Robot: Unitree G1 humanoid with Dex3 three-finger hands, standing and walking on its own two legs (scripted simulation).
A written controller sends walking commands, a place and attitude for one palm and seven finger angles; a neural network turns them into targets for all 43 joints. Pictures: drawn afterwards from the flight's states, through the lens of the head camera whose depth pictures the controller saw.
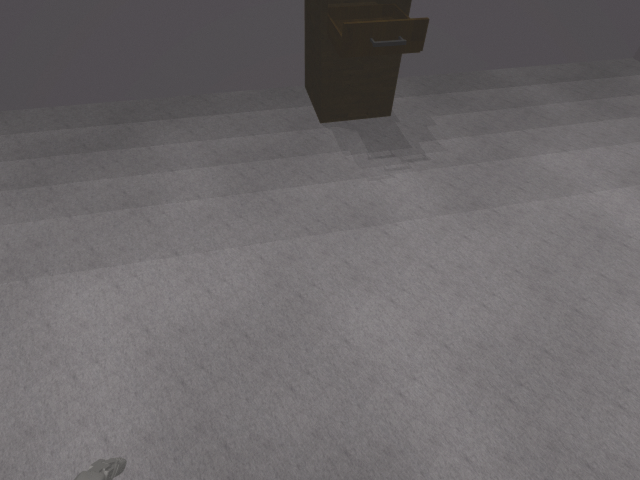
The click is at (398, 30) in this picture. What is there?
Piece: drawer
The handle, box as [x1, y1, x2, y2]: [370, 36, 406, 46]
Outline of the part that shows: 406,42 400,36 398,36 398,40 374,41 372,38 370,38 373,46 405,44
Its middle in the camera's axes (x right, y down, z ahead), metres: +0.29 -0.86 +1.69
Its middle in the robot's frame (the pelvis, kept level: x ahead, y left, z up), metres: +1.84 -0.22 -0.21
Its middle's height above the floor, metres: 0.56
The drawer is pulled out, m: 0.26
